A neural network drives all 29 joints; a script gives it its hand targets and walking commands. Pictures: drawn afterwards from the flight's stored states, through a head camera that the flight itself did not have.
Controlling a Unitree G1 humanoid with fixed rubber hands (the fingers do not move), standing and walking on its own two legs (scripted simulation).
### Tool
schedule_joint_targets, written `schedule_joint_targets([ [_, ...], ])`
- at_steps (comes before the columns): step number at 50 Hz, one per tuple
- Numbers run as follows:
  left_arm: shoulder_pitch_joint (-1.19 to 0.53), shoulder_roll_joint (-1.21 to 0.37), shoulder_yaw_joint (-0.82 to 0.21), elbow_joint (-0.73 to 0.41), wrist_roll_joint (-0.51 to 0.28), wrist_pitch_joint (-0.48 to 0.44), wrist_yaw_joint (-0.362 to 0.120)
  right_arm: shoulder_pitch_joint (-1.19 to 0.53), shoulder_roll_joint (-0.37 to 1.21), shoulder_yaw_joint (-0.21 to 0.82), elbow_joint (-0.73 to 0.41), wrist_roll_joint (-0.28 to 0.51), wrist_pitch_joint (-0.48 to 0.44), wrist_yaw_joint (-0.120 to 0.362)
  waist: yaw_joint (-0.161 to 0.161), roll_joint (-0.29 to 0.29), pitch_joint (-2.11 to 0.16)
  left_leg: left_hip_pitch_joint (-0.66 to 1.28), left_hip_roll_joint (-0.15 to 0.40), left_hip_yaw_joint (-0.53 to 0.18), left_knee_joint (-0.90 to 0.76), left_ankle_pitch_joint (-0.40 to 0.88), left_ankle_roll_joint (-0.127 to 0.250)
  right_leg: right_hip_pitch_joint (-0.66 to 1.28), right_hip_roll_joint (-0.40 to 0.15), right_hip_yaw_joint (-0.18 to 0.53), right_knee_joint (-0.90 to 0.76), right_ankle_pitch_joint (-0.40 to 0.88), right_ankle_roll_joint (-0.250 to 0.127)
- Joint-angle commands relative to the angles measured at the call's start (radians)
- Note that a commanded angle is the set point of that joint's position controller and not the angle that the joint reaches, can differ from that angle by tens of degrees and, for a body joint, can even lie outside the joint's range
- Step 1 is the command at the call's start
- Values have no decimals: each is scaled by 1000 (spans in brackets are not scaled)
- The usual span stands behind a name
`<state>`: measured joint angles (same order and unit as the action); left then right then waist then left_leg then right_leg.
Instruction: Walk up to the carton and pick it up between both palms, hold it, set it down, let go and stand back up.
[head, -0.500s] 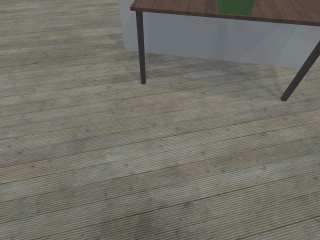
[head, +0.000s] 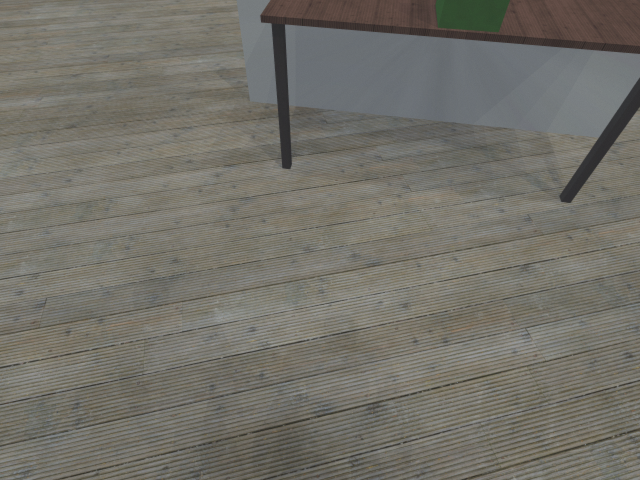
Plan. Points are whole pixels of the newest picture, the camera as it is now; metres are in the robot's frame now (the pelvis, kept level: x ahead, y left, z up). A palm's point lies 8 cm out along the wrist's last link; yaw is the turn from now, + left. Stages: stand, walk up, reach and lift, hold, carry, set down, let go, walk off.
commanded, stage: stand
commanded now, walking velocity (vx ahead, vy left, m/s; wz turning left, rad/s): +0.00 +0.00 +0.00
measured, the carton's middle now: out of the picture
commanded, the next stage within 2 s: walk up in 0.62 s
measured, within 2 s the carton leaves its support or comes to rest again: neither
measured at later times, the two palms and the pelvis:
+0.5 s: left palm out of the picture -0.03 +0.20 -0.15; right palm out of the picture -0.03 -0.20 -0.15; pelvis +0.00 +0.00 +0.00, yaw +0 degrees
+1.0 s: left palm out of the picture +0.03 +0.22 -0.13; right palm out of the picture -0.04 -0.26 -0.13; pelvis +0.02 -0.03 +0.00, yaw -6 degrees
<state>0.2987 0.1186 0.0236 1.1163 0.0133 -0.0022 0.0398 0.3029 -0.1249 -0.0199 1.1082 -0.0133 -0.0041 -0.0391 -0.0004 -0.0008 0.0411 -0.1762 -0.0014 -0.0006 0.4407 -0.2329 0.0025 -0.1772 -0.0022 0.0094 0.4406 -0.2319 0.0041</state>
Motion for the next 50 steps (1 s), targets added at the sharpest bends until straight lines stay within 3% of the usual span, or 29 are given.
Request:
schedule_joint_targets([
  [1,71,71,7,-1,0,-5,4,70,-69,-9,-2,0,-5,-4,0,0,45,-37,70,-73,-88,53,31,-32,-65,64,-83,62,-32],
  [40,107,54,-10,36,-2,-8,4,107,-50,7,37,2,-7,-4,0,0,48,-49,73,-76,-91,46,29,-47,-68,68,-87,53,-31],
  [41,121,200,35,-15,15,-18,-14,115,-215,-47,-54,-58,-34,1,-15,41,-75,146,113,-140,-61,-534,90,-243,-26,114,71,-533,-65],
  [42,25,210,39,-53,20,-13,-20,174,-255,-72,-49,-67,-35,-7,-69,100,28,245,217,-290,-151,-698,139,-546,12,45,195,-527,-41],
  [43,-60,134,21,-111,41,-6,-31,190,-260,-79,-31,-67,-33,-19,-103,203,121,163,434,-459,-290,-733,226,-612,3,-51,478,-333,7],
  [44,-68,126,22,-136,61,-5,-43,168,-224,-62,-24,-63,-41,-27,-77,131,177,127,506,-516,-309,-665,264,-663,-95,50,548,-291,20],
  [45,-46,131,29,-134,57,-12,-51,156,-179,-50,-29,-53,-56,-25,-57,72,165,87,470,-448,-327,-606,229,-644,-102,77,571,-226,30],
  [46,21,132,33,-123,52,-16,-60,129,-181,-47,-33,-59,-67,-24,-28,89,116,77,430,-363,-321,-551,193,-588,-115,91,591,-185,36],
  [48,112,141,42,-116,48,-20,-78,58,-211,-49,-57,-61,-80,-19,16,142,49,72,368,-217,-316,-482,162,-479,-112,56,569,-155,41],
  [50,108,135,43,-133,42,-16,-84,7,-218,-52,-67,-59,-82,-9,38,170,62,2,304,-81,-309,-444,133,-384,-105,4,498,-119,41],
])
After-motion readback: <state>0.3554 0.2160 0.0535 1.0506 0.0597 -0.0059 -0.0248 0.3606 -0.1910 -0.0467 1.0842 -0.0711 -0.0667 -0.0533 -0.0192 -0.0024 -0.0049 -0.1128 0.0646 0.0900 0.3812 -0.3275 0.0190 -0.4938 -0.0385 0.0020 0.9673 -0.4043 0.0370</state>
